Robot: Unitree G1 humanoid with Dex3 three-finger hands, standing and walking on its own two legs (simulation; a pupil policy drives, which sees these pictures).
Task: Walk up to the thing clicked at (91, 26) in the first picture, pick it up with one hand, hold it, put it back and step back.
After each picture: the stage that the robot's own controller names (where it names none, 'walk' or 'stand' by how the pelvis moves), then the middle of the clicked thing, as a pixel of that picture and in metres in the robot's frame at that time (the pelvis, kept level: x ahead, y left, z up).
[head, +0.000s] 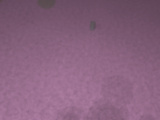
stand; (92, 25) +1.76 -0.12 -0.72
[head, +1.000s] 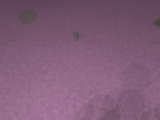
walk; (75, 36) +1.61 +0.21 -0.70
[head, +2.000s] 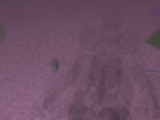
walk; (53, 66) +1.01 +0.38 -0.71
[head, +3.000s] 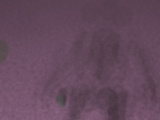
walk; (60, 101) +0.63 +0.26 -0.72
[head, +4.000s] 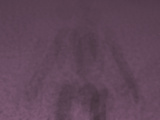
walk; out of the picture +0.40 +0.13 -0.70
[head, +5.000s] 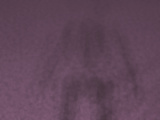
stand; out of the picture +0.36 +0.16 -0.72
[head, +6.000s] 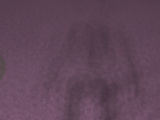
stand; out of the picture +0.35 +0.14 -0.72
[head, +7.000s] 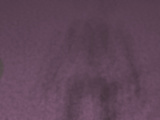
stand; out of the picture +0.34 +0.16 -0.73
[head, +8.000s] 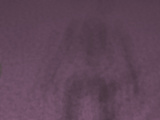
stand; out of the picture +0.33 +0.16 -0.73
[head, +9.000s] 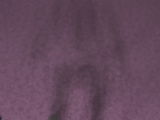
go down; out of the picture +0.35 +0.17 -0.68
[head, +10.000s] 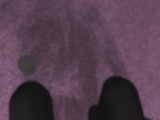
go down; (27, 66) +0.42 +0.20 -0.29
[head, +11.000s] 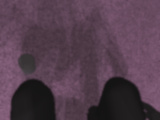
close in; (27, 64) +0.42 +0.20 -0.28
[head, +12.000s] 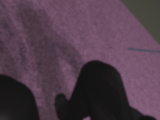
close in; out of the picture +0.41 +0.23 -0.22
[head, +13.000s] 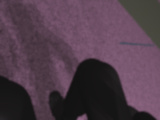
close; out of the picture +0.41 +0.24 -0.22
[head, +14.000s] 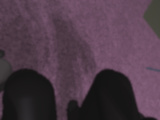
lift; out of the picture +0.33 +0.23 -0.16
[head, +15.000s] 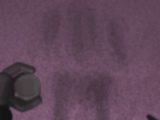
lift; (29, 93) +0.30 +0.18 +0.01
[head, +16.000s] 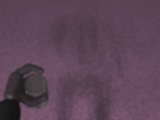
hold; (37, 92) +0.32 +0.16 +0.01
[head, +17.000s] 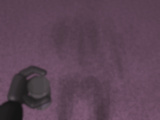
hold; (40, 93) +0.31 +0.16 +0.01
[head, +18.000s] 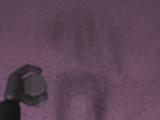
crouch; (37, 91) +0.33 +0.17 -0.01
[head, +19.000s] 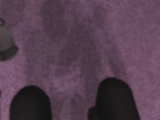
lower; (3, 45) +0.46 +0.22 -0.08
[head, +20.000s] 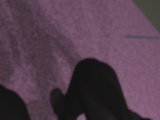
lower; out of the picture +0.43 +0.26 -0.22
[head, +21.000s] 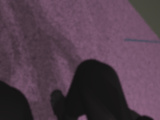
lower; out of the picture +0.42 +0.26 -0.22
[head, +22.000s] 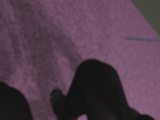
lower; out of the picture +0.42 +0.26 -0.22
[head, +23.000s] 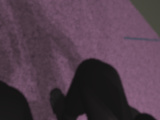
lower; out of the picture +0.41 +0.25 -0.23
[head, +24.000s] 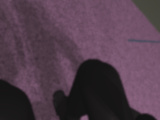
open; out of the picture +0.42 +0.24 -0.23
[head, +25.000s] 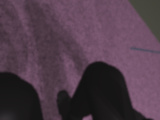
stand; out of the picture +0.42 +0.24 -0.24
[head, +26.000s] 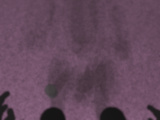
walk; (51, 91) +0.40 +0.17 -0.51
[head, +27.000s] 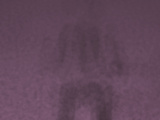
stand; out of the picture +0.36 +0.15 -0.66
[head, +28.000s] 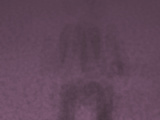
stand; out of the picture +0.36 +0.16 -0.67
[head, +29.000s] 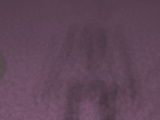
stand; out of the picture +0.38 +0.15 -0.72
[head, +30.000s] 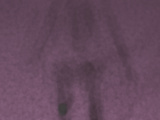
walk; (62, 109) +0.43 +0.10 -0.71
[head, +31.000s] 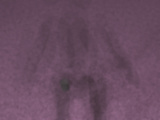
walk; (64, 85) +0.64 +0.16 -0.69
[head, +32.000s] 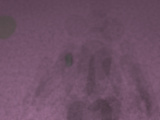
walk; (68, 60) +0.98 +0.21 -0.70
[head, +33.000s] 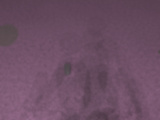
stand; (67, 69) +1.02 +0.18 -0.71
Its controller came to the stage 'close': yes
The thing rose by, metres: 0.72
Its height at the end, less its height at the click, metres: +0.00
